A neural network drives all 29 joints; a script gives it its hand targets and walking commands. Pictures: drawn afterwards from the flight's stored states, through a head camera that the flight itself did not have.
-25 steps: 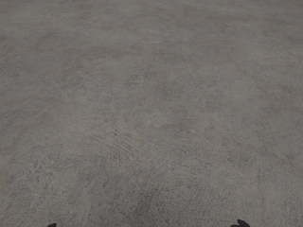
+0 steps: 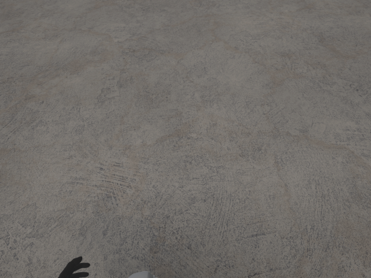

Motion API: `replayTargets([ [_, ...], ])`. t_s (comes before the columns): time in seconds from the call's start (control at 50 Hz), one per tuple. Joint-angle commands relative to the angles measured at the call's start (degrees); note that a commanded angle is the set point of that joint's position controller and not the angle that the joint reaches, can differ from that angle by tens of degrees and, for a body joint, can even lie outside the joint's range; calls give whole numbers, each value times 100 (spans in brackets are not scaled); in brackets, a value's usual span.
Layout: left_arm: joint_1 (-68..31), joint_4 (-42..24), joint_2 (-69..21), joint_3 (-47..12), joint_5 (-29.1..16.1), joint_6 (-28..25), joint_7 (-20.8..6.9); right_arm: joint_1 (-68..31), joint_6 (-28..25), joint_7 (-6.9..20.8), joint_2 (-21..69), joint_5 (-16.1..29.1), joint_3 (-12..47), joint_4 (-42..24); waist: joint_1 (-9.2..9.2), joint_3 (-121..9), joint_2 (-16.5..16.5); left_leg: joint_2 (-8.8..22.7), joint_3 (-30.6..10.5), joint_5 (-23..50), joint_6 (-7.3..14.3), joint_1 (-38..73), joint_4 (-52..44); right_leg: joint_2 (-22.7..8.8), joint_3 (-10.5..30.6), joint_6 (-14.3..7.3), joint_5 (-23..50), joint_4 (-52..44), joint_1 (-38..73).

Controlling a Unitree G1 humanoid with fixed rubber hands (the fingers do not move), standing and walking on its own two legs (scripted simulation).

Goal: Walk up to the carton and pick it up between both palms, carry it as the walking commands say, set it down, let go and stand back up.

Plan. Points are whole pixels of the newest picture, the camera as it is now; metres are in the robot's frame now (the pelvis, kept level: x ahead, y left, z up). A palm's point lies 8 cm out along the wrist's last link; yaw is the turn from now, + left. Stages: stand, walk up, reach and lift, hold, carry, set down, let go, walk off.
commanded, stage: walk up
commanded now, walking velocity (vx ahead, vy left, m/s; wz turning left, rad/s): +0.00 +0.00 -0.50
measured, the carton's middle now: out of the picture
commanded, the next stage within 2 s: none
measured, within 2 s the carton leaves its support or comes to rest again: neither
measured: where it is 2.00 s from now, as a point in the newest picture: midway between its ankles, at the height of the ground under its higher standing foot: outside the picture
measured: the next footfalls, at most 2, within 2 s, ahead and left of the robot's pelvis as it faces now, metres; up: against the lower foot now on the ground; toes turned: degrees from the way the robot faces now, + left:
left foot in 0.32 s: +0.06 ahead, +0.14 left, +0.00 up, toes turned -6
right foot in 0.70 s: -0.05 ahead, -0.10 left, +0.00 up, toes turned -26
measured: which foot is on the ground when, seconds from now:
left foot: up 0.00-0.30, down 0.32-0.70, up 0.72-1.00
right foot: down 0.00-0.32, up 0.34-0.68, down 0.70-1.00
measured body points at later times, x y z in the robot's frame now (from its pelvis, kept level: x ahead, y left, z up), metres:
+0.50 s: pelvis -0.01 +0.04 +0.00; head +0.04 +0.05 +0.45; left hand +0.13 +0.29 -0.14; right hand +0.04 -0.25 -0.11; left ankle +0.02 +0.14 -0.74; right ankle -0.06 -0.08 -0.67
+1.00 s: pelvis -0.05 +0.01 +0.01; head -0.02 -0.03 +0.45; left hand +0.16 +0.21 -0.11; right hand -0.06 -0.29 -0.12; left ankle +0.03 +0.14 -0.68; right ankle -0.09 -0.08 -0.74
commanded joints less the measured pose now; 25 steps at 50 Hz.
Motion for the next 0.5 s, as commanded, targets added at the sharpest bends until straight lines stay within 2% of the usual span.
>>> replayTargets([
  [0.0, 196, -211, 956, 251, 0, -71, 49, -201, -16, 37, -530, -6, -128, -349, 247, -803, -1068, 9, -265, 341, -92, -703, 299, -1334, 1316, -662, 3495, -734, 1194],
  [0.06, 376, -145, 1023, 281, 4, -95, 33, -474, 68, 36, -509, 4, -96, -373, 317, -668, -1004, -96, -279, 410, -109, -571, -191, -1314, 1567, -685, 2850, -903, 1033],
  [0.14, 430, -122, 1123, 312, 14, -97, -6, -750, 85, 13, -420, 17, -22, -460, 357, -606, -1054, -261, -296, 527, -8, -16, -1126, -1287, 1820, -656, 2201, -1005, 551],
  [0.22, 321, -41, 1143, 320, -6, -41, -49, -492, 6, -45, -345, 40, 8, -399, 222, -696, -1118, -529, -206, 512, 125, 817, -2126, -1210, 2064, -537, 2238, -826, 108],
  [0.26, 300, 33, 1030, 279, -58, -28, -39, -171, -99, -113, -342, 51, -7, -310, 4, -759, -912, -512, -176, 1208, 186, 1578, -3320, -1010, 2042, -262, 1887, -486, -180],
  [0.28, 374, 70, 855, 241, -93, -56, -27, 6, -175, -154, -432, 30, -47, -255, -93, -800, -686, -209, -308, 1700, 207, 2157, -3985, -778, 1881, -19, 1383, -214, -532],
  [0.3, 591, 94, 511, 192, -108, -98, -21, 62, -230, -169, -756, -33, -125, -237, -17, -822, 199, 716, -1152, 1573, 325, 2611, -4398, -267, 1405, 217, 371, 578, -1133],
  [0.32, 526, -147, 393, 151, -99, -38, -8, -11, -225, -151, -1331, -87, -244, -307, -17, -724, 1601, 2148, -2421, 1936, 1032, 2387, -4703, 396, 353, 454, -1588, 1547, -1921],
  [0.34, 352, -84, 757, 202, -26, 50, 0, -50, -195, -93, -1128, -47, -177, -310, -32, -728, 881, 2179, -2228, 2268, 1287, 1885, -4474, 18, 535, 497, -1937, 2627, -1586],
  [0.36, 328, -8, 739, 203, -40, 98, -36, -241, -206, -93, -873, -39, -130, -361, 66, -603, 617, 1899, -1728, 2472, 1342, 1649, -4348, -36, 558, 461, -1677, 3016, -1527],
  [0.38, 448, 96, 699, 200, -26, 118, -86, -454, -210, -113, -729, -40, -85, -392, 193, -555, 527, 1574, -1183, 2636, 1293, 1441, -4268, -77, 468, 486, -1341, 3311, -1380],
  [0.42, 562, 145, 621, 177, -17, 163, -164, -490, -262, -149, -632, -54, -43, -389, 245, -584, 848, 1182, -549, 3010, 1230, 1467, -4198, -75, 267, 567, -979, 3458, -1289],
  [0.48, 274, 24, 532, 108, -60, 168, -194, -158, -294, -140, -709, -104, -75, -275, 74, -616, 913, 1161, -306, 3137, 1227, 1768, -4120, -82, 80, 581, -999, 2782, -1244],
])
